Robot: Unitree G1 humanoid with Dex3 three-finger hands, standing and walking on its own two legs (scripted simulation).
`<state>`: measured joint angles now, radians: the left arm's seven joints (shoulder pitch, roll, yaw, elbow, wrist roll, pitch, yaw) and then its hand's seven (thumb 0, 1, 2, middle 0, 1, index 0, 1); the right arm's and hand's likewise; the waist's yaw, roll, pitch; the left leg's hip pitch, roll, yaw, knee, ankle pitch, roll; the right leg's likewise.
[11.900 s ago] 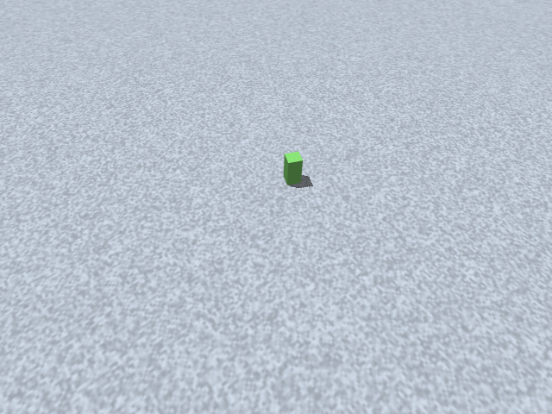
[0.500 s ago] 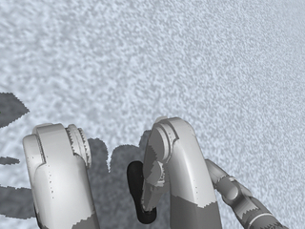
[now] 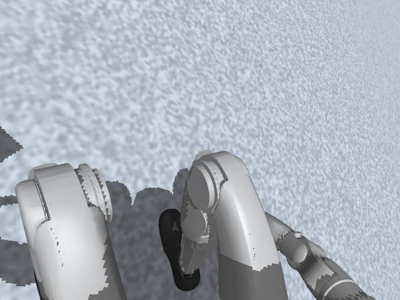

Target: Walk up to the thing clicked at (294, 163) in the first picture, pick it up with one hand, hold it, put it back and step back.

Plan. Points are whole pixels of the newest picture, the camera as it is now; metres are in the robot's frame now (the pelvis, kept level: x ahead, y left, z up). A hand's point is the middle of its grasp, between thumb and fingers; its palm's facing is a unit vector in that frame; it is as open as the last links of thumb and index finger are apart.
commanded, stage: rest palm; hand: left
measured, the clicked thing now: out of the picture +0.40 +0.35 -0.19
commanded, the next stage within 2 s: close in 0.16 s
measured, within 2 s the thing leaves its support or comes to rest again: leaves its support in 1.04 s
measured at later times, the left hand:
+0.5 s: hand out of the picture +0.36 +0.34 -0.17, palm faces +0.58 -0.81 +0.00, open 14.4 cm
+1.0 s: hand out of the picture +0.38 +0.34 -0.17, palm faces +0.58 -0.82 +0.01, open 9.9 cm
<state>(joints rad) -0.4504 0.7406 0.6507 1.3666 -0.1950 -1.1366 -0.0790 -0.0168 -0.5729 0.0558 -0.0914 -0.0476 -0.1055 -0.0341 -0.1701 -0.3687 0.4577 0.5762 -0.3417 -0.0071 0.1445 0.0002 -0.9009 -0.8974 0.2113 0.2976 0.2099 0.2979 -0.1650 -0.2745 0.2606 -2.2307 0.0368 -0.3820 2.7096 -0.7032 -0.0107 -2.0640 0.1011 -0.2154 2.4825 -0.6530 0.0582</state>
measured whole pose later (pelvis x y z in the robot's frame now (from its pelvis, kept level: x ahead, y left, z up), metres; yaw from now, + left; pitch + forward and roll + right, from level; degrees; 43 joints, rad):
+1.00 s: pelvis +0.00 +0.00 +0.01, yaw -1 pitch +10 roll -17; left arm -0.53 0.79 0.62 1.38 -0.14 -1.12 0.05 -0.01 -0.05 0.55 -0.69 -0.71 -0.69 -0.72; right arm -0.19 -0.36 0.49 0.56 -0.35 0.03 0.15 0.00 -0.87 -0.89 0.21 0.30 0.21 0.30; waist -0.19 -0.29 0.30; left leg -2.21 0.04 -0.41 2.69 -0.71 -0.02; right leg -2.05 0.11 -0.24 2.45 -0.64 0.07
